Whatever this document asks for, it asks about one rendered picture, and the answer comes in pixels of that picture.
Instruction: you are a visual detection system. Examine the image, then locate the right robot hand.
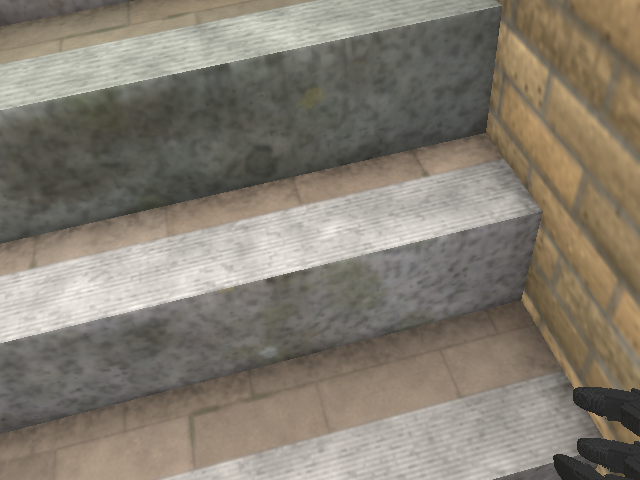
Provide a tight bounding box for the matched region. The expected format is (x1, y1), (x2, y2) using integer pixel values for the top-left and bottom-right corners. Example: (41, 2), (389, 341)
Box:
(553, 387), (640, 480)

